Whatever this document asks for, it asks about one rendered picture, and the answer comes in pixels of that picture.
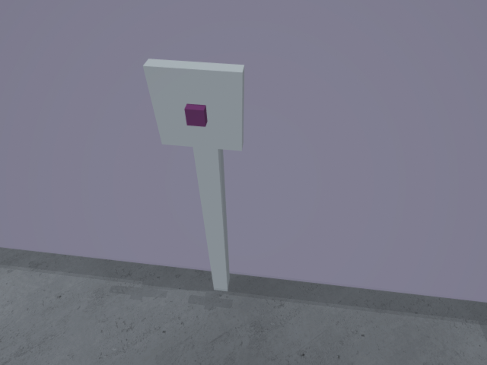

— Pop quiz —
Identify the panel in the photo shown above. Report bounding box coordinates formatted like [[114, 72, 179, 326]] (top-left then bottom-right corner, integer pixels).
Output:
[[143, 59, 244, 291]]

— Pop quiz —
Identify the button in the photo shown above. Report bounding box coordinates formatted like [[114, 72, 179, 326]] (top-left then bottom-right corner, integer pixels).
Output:
[[185, 104, 207, 127]]

